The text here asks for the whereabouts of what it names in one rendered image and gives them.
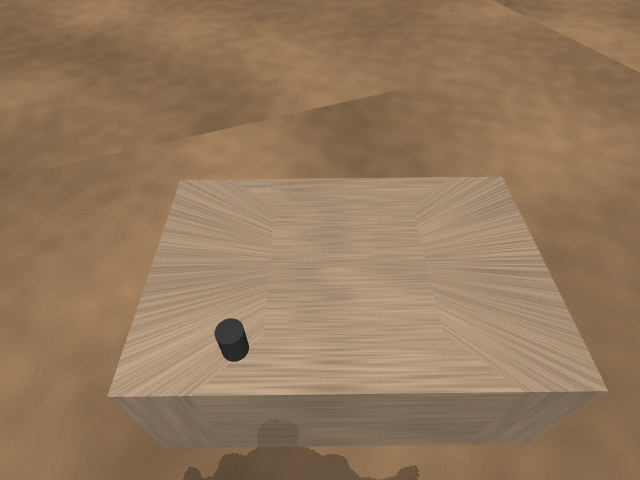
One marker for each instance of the can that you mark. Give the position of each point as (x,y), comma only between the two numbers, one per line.
(232,340)

